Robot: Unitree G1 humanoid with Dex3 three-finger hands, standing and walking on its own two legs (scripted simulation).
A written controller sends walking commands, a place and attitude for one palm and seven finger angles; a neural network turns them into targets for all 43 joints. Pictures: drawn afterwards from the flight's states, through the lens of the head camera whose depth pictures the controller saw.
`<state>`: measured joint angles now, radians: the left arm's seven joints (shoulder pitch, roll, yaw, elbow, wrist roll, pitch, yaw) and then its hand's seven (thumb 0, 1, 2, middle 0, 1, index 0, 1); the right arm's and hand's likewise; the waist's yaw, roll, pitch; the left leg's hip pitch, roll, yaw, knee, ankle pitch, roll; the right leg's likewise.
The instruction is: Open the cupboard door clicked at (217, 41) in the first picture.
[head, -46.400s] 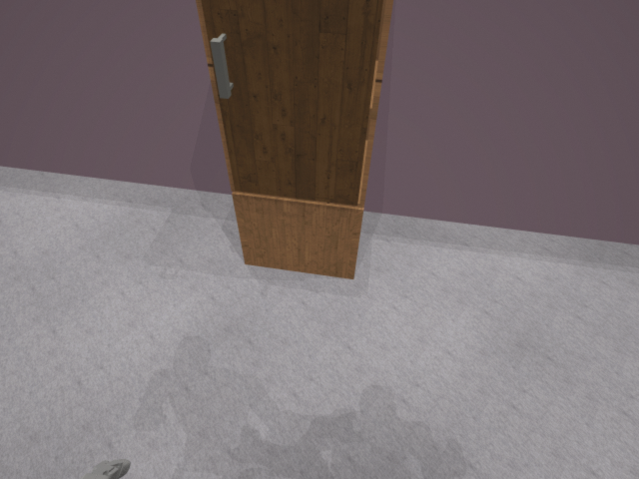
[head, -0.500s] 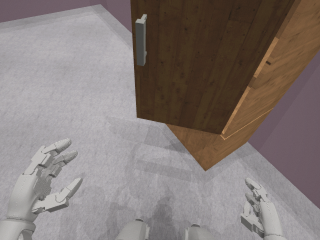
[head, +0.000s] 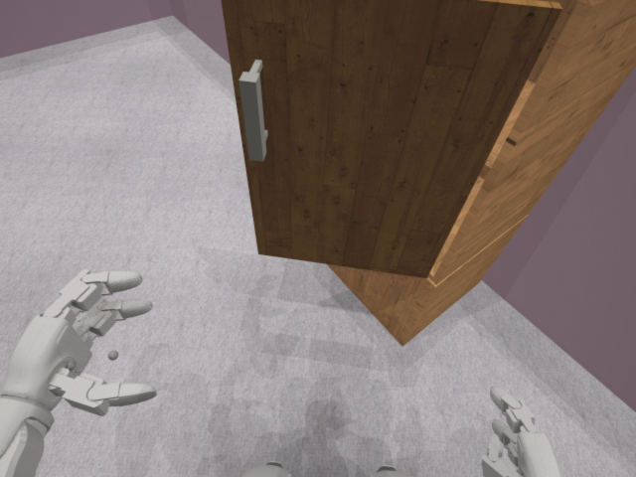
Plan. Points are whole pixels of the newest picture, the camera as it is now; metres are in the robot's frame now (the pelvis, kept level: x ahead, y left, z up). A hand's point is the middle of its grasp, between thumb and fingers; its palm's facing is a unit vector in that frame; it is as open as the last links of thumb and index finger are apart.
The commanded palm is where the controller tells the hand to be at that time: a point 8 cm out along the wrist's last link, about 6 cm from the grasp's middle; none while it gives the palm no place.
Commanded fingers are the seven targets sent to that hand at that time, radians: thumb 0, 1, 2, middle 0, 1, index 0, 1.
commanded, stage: raise the hand with hooked fingers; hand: left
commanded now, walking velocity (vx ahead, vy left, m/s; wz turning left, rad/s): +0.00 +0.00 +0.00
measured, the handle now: (257, 111) +0.59 +0.14 +0.12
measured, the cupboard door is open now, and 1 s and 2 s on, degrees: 44 44 44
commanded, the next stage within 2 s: move the hooked fingers beside the handle in 1.04 s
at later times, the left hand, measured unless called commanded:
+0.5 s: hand (73, 276) +0.28 +0.27 +0.13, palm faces -0.01 -1.00 -0.05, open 14.0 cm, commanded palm +0.26 +0.32 +0.14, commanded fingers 0.00 -0.50 0.30 -0.30 -1.20 -0.30 -1.20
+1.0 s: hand (88, 269) +0.29 +0.26 +0.13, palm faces -0.03 -1.00 -0.04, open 14.0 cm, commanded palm +0.26 +0.31 +0.14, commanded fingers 0.00 -0.50 0.30 -0.30 -1.20 -0.30 -1.20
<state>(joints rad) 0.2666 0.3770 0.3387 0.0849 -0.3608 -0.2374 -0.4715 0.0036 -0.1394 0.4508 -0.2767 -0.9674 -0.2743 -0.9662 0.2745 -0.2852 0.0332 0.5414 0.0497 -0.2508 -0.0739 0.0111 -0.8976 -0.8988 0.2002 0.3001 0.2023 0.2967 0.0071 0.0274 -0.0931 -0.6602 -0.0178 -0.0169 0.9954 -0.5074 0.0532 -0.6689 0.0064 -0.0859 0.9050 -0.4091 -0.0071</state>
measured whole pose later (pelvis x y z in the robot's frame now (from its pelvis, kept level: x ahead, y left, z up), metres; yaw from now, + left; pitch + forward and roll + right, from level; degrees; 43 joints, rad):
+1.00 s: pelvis +0.00 -0.01 +0.03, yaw +0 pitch +5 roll -2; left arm -0.07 0.45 0.42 0.37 -0.35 -0.13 -0.54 -0.01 -0.50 0.30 -0.30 -1.20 -0.30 -1.20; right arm 0.29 -0.28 0.06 0.55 0.06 -0.20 -0.10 0.01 -0.90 -0.90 0.20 0.30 0.20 0.30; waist 0.01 0.03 -0.07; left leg -0.44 -0.02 0.00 0.77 -0.41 0.04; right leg -0.46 0.01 -0.07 0.70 -0.32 -0.01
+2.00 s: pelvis +0.00 -0.01 +0.02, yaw -2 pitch +11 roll -2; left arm -0.64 0.53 0.39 0.94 -0.23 -0.24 -0.48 -0.01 -0.50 0.30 -0.30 -1.20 -0.30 -1.20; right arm 0.36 -0.29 0.06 0.60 0.05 -0.08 -0.08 0.01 -0.90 -0.90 0.20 0.30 0.20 0.30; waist -0.08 0.01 -0.07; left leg -0.58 -0.01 0.01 0.81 -0.41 0.04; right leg -0.61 0.02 -0.05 0.74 -0.32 -0.02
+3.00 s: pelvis +0.02 +0.00 +0.01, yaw -4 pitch +20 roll -4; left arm -0.97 0.70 0.47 1.25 -0.09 -0.26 -0.42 -0.01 -0.50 0.30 -0.30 -1.20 -0.30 -1.20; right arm 0.49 -0.29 0.06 0.59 0.01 0.09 -0.03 0.00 -0.90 -0.90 0.20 0.30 0.20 0.30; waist -0.20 0.03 -0.10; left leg -0.79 0.02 0.03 0.90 -0.47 0.06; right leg -0.80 0.05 -0.04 0.78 -0.33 0.00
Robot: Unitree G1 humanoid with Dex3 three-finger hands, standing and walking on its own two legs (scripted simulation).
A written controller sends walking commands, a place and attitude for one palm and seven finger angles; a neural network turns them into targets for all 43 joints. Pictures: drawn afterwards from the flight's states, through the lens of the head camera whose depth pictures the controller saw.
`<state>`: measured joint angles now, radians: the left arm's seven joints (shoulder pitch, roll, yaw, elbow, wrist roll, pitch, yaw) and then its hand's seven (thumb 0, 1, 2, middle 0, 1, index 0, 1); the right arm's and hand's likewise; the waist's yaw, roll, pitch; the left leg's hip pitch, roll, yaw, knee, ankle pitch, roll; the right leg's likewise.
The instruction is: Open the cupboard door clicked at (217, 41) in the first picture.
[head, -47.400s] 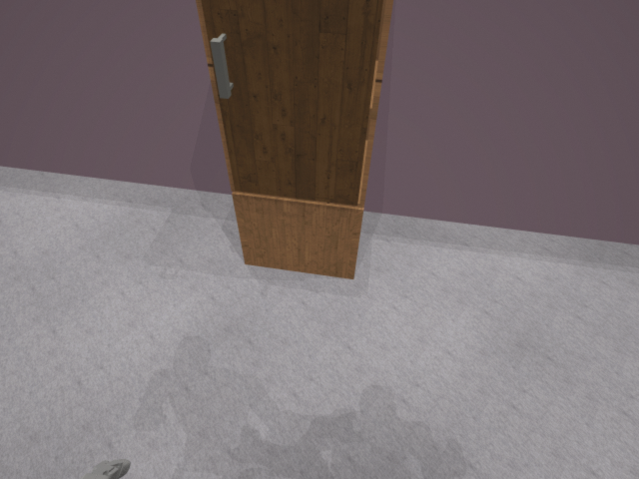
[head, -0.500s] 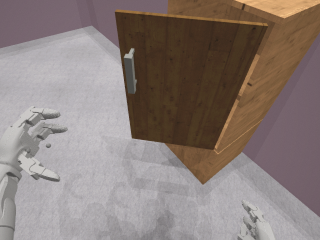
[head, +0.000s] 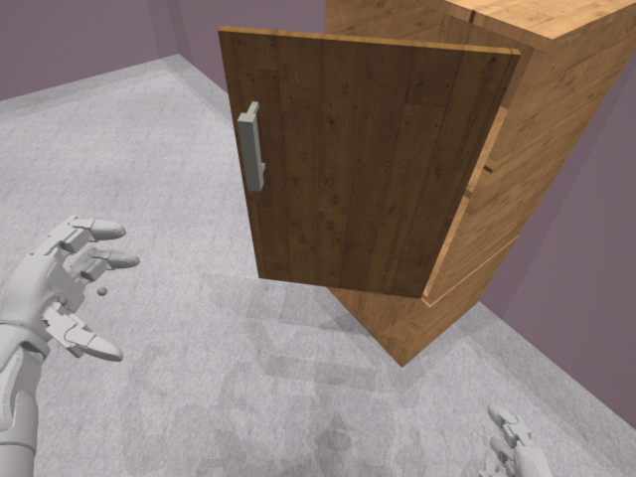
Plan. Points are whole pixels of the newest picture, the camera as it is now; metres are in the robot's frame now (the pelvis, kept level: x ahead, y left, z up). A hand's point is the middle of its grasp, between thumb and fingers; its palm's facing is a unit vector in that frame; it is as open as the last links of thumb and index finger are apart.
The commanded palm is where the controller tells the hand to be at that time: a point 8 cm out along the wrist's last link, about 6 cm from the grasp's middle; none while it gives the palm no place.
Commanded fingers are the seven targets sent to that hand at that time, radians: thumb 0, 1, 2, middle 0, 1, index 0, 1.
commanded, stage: raise the hand with hooked fingers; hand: left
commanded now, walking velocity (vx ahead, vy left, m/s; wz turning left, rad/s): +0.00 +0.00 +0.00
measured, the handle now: (254, 147) +0.59 +0.15 +0.09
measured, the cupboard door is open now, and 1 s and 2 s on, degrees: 44 44 44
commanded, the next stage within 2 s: move the hooked fingers beside the handle in 0.04 s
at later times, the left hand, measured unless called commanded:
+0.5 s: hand (138, 251) +0.34 +0.25 +0.11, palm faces -0.08 -1.00 -0.02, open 14.0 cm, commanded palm +0.32 +0.31 +0.10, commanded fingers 0.00 -0.50 0.30 -0.30 -1.20 -0.30 -1.20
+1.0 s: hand (173, 207) +0.43 +0.23 +0.11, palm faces -0.07 -1.00 +0.00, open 14.0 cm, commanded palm +0.41 +0.29 +0.10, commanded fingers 0.00 -0.50 0.30 -0.30 -1.20 -0.30 -1.20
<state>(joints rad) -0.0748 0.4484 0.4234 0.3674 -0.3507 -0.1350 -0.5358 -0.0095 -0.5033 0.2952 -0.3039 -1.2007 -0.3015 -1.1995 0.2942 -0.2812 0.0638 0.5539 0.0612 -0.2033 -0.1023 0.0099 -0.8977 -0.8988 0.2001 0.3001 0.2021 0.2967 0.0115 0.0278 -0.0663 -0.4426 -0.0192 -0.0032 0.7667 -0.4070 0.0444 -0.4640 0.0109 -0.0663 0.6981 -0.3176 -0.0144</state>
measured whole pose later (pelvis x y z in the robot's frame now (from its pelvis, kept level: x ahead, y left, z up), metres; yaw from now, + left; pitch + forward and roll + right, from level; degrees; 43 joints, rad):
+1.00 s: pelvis +0.00 +0.00 -0.01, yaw -1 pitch +11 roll -2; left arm -0.64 0.53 0.39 0.94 -0.23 -0.24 -0.48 -0.01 -0.50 0.30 -0.30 -1.20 -0.30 -1.20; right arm 0.36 -0.29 0.06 0.60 0.05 -0.08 -0.08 0.01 -0.90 -0.90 0.20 0.30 0.20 0.30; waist -0.08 0.01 -0.07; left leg -0.58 -0.01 0.01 0.81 -0.41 0.04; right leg -0.61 0.02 -0.05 0.74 -0.32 -0.02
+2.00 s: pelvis +0.02 +0.01 -0.02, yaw -4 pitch +20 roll -4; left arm -0.97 0.70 0.47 1.25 -0.09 -0.26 -0.42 -0.01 -0.50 0.30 -0.30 -1.20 -0.30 -1.20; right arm 0.49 -0.29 0.06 0.59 0.01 0.09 -0.03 0.00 -0.90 -0.90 0.20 0.30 0.20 0.30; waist -0.20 0.03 -0.10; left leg -0.79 0.02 0.03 0.90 -0.47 0.06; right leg -0.80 0.05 -0.04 0.78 -0.33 0.00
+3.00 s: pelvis +0.00 +0.01 -0.03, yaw -3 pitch +21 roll -4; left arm -1.05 0.76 0.46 1.29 -0.08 -0.29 -0.41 -0.01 -0.50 0.30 -0.30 -1.20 -0.30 -1.20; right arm 0.48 -0.30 0.07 0.60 0.01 0.07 -0.04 0.00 -0.90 -0.90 0.20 0.30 0.20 0.30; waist -0.22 0.02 -0.07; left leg -0.85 0.03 0.01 0.94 -0.46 0.05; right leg -0.85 0.05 -0.06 0.81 -0.32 -0.01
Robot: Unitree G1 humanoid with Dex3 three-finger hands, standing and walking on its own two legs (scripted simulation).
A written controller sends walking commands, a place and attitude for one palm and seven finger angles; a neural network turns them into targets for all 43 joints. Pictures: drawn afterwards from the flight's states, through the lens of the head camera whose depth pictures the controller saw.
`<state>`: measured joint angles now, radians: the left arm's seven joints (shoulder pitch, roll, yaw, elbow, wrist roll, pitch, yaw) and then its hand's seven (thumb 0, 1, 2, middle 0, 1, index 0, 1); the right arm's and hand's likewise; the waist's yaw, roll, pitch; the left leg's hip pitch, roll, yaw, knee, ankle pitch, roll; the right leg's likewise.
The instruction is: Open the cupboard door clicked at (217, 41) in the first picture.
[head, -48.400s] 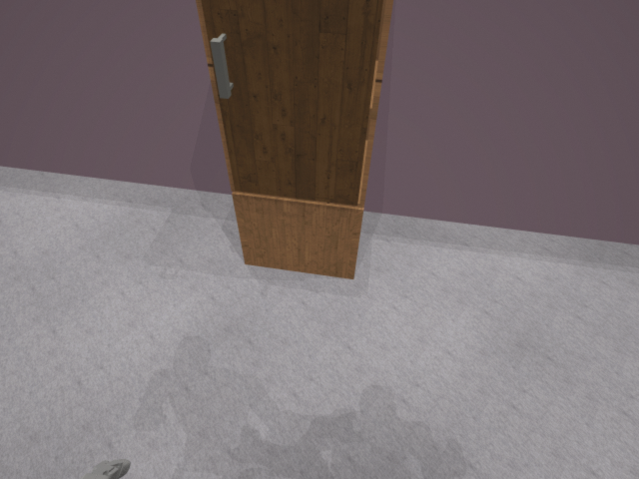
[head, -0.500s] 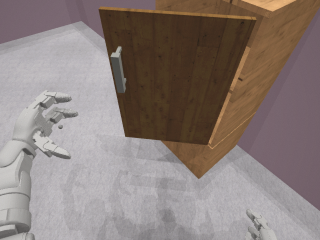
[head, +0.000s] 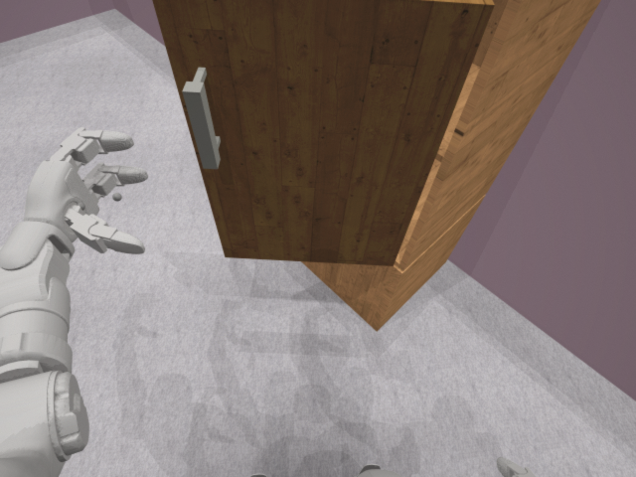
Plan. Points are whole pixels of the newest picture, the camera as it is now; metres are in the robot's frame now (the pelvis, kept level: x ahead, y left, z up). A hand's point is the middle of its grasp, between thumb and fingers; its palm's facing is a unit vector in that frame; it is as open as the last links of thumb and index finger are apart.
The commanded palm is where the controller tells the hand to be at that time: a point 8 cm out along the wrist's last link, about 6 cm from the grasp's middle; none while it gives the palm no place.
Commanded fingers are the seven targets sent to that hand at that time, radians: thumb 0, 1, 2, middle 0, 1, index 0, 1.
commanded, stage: move the hooked fingers beside the handle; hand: left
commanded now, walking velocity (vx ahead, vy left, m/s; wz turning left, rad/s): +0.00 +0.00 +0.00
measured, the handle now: (206, 120) +0.58 +0.17 +0.10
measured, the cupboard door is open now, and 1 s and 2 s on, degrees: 44 44 44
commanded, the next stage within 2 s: slide the fingers in behind the handle in 1.84 s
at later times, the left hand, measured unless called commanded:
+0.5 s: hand (143, 157) +0.49 +0.23 +0.11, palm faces -0.04 -1.00 +0.00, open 14.0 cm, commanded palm +0.48 +0.29 +0.10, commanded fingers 0.00 -0.50 0.30 -0.30 -1.20 -0.30 -1.20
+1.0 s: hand (154, 144) +0.54 +0.23 +0.09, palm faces -0.05 -1.00 +0.01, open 14.0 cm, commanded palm +0.52 +0.28 +0.09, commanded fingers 0.00 -0.50 0.30 -0.30 -1.20 -0.30 -1.20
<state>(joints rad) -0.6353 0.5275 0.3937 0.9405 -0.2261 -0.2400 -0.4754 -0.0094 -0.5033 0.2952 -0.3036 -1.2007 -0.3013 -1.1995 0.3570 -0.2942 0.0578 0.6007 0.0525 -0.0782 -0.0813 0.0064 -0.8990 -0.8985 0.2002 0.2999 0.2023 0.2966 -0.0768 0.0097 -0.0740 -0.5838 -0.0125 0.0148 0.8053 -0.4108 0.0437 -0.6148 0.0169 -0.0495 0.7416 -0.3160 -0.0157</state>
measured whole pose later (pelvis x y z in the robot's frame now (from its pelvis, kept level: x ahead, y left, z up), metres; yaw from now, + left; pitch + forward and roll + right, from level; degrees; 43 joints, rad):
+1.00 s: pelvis +0.02 +0.01 -0.01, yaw -3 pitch +20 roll -4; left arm -0.97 0.70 0.47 1.25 -0.09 -0.26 -0.42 -0.01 -0.50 0.30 -0.30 -1.20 -0.30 -1.20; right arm 0.49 -0.29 0.06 0.59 0.01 0.09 -0.03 0.00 -0.90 -0.90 0.20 0.30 0.20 0.30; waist -0.20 0.03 -0.10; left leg -0.79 0.02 0.03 0.90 -0.47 0.06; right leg -0.80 0.05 -0.04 0.78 -0.33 0.00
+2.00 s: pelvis +0.00 +0.01 -0.02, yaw -2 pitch +21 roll -4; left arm -1.05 0.76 0.46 1.29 -0.08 -0.29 -0.41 -0.01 -0.50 0.30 -0.30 -1.20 -0.30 -1.20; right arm 0.48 -0.30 0.07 0.60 0.01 0.07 -0.04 0.00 -0.90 -0.90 0.20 0.30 0.20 0.30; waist -0.22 0.02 -0.07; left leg -0.85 0.03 0.01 0.94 -0.46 0.05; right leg -0.85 0.05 -0.06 0.81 -0.32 -0.01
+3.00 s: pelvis -0.01 +0.00 -0.02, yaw -1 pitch +19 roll -3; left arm -1.03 0.53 0.35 1.24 -0.08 -0.34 -0.22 -0.01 -0.50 0.30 -0.30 -1.20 -0.30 -1.20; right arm 0.46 -0.29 0.05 0.63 0.00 0.03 0.00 0.00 -0.90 -0.90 0.20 0.30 0.20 0.30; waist -0.20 0.03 -0.08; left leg -0.82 0.01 0.01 0.94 -0.45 0.05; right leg -0.83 0.03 -0.06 0.84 -0.33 -0.01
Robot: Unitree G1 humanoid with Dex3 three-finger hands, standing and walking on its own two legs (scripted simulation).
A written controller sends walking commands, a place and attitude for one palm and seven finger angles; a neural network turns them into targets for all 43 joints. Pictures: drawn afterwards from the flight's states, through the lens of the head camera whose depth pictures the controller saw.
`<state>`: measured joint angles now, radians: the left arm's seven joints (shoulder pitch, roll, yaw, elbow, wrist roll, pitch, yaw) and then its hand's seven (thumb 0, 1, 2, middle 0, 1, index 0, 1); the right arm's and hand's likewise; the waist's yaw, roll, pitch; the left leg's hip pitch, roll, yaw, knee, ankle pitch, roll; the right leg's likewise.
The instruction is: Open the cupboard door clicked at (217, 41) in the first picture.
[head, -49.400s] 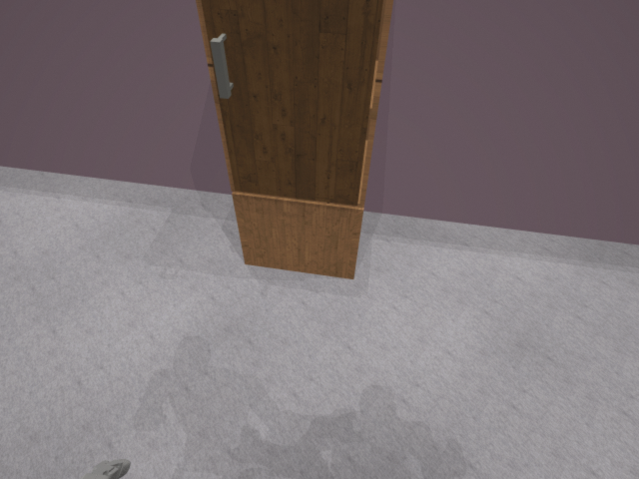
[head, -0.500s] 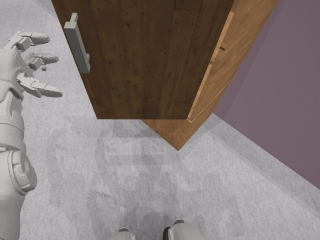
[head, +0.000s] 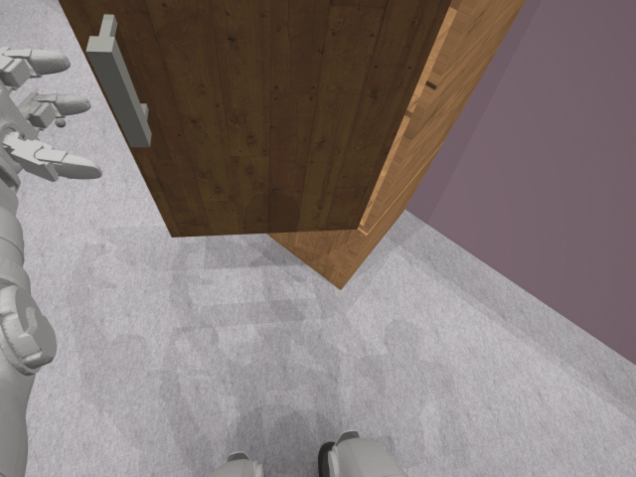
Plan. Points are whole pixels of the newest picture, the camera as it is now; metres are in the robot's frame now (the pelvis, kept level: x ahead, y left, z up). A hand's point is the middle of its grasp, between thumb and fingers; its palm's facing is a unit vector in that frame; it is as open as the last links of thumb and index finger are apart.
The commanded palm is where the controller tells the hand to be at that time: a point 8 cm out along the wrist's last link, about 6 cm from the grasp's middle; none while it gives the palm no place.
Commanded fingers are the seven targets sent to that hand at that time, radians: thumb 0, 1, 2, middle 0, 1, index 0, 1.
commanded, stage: move the hooked fingers beside the handle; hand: left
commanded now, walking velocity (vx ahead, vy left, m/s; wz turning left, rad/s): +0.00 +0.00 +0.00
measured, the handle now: (126, 85) +0.56 +0.18 +0.11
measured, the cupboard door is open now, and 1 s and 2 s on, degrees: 44 44 44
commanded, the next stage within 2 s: slide the fingers in behind the handle in 0.84 s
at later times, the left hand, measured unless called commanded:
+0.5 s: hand (67, 128) +0.50 +0.23 +0.11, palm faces +0.02 -1.00 +0.01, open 14.0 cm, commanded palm +0.48 +0.28 +0.11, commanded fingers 0.00 -0.50 0.30 -0.30 -1.20 -0.30 -1.20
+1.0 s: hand (58, 120) +0.51 +0.25 +0.11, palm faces +0.01 -1.00 +0.00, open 14.0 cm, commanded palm +0.50 +0.28 +0.10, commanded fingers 0.00 -0.50 0.30 -0.30 -1.20 -0.30 -1.20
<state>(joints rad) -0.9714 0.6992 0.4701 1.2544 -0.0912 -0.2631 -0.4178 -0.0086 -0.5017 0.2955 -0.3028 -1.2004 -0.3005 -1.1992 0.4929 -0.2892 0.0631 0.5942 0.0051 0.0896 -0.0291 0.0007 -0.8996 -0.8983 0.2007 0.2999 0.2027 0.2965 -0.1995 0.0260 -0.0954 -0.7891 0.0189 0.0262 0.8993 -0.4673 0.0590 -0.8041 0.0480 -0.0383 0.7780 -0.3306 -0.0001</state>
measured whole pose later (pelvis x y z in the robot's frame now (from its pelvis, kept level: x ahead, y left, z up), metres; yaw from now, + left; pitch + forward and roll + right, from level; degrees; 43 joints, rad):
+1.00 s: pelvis -0.01 -0.01 -0.01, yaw +0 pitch +21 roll -4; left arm -1.05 0.76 0.46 1.29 -0.08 -0.29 -0.41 -0.01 -0.50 0.30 -0.30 -1.20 -0.30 -1.20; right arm 0.48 -0.30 0.07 0.60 0.01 0.07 -0.04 0.00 -0.90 -0.90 0.20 0.30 0.20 0.30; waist -0.22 0.02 -0.07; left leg -0.85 0.03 0.01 0.94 -0.46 0.05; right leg -0.85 0.05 -0.06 0.81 -0.32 -0.01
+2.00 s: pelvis -0.02 -0.01 -0.01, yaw +2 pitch +19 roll -3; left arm -1.03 0.53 0.35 1.24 -0.08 -0.34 -0.22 -0.01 -0.50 0.30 -0.30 -1.20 -0.30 -1.20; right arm 0.46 -0.29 0.05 0.63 0.00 0.03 0.00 0.00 -0.90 -0.90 0.20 0.30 0.20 0.30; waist -0.20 0.03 -0.08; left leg -0.82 0.01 0.01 0.94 -0.45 0.05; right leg -0.83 0.03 -0.06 0.84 -0.33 -0.01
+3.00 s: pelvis -0.01 -0.01 +0.00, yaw +1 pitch +19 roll -3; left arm -1.00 0.48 0.34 1.24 -0.08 -0.32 -0.20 0.00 0.04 0.53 -0.34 -1.26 -0.34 -1.26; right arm 0.44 -0.27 0.04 0.62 0.00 0.05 0.00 0.00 -0.90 -0.90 0.20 0.30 0.20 0.30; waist -0.18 0.04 -0.10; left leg -0.78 0.00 0.01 0.92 -0.47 0.05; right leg -0.80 0.04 -0.05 0.82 -0.35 -0.01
